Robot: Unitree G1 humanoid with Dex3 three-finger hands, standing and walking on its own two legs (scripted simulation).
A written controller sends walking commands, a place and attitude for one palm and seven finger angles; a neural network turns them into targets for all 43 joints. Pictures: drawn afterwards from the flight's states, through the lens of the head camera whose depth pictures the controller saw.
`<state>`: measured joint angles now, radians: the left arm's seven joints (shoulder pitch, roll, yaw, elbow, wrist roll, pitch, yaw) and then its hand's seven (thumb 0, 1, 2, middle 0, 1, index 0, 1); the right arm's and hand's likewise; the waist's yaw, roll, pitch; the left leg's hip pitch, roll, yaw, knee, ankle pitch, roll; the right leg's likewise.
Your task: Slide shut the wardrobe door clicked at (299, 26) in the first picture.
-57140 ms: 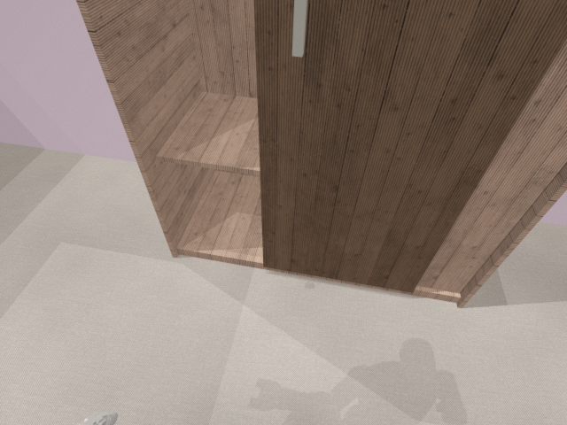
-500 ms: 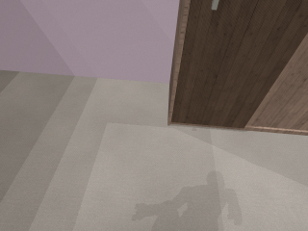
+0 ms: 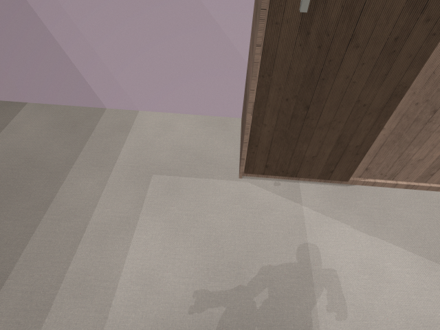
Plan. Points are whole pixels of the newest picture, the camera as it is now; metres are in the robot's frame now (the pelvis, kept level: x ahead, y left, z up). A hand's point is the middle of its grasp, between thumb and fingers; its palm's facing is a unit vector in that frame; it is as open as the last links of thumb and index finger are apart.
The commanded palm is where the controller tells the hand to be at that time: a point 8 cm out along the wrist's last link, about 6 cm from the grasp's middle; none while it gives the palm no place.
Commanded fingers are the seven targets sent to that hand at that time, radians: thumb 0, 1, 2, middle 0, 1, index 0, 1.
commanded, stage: look to check the result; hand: right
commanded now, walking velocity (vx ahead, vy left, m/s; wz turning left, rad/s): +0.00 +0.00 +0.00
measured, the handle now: out of the picture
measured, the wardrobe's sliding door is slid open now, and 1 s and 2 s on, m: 0.01 0.01 0.01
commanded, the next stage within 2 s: stand and wait in 0.78 s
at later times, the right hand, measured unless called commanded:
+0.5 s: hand out of the picture +0.08 -0.25 -0.16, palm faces -0.04 +0.94 -0.34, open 7.4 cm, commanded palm none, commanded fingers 0.00 -0.90 -0.90 0.20 0.30 0.20 0.30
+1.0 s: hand out of the picture +0.09 -0.25 -0.16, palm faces -0.05 +0.94 -0.34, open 7.4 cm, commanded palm none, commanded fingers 0.00 -0.90 -0.90 0.20 0.30 0.20 0.30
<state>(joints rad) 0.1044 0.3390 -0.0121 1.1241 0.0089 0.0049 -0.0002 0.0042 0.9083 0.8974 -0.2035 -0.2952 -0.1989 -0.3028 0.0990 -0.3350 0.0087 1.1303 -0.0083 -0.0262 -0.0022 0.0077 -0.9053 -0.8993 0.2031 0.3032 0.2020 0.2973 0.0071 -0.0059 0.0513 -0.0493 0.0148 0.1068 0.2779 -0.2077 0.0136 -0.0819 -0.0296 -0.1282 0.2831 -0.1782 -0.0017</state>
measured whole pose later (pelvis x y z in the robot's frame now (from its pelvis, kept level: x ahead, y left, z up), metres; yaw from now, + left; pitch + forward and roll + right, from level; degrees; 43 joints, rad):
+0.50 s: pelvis +0.00 +0.00 +0.00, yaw +0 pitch -1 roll +0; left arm 0.10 0.34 -0.01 1.12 0.01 0.00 0.00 0.00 0.91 0.90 -0.20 -0.30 -0.20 -0.30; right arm 0.10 -0.34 0.01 1.13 -0.01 -0.03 0.00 0.01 -0.91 -0.90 0.20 0.30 0.20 0.30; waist 0.01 -0.01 0.05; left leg -0.05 0.02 0.10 0.28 -0.21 0.01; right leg -0.08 -0.03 -0.13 0.28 -0.18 0.00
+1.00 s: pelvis +0.00 +0.00 +0.00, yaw +0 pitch -1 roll +0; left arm 0.10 0.34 -0.01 1.12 0.01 0.00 0.00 0.00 0.91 0.90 -0.20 -0.30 -0.20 -0.30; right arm 0.10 -0.34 0.01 1.13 -0.01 -0.03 0.00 0.01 -0.91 -0.90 0.20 0.30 0.20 0.30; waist 0.01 -0.01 0.05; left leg -0.04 0.02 0.10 0.27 -0.21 0.01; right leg -0.07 -0.03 -0.13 0.28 -0.18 0.00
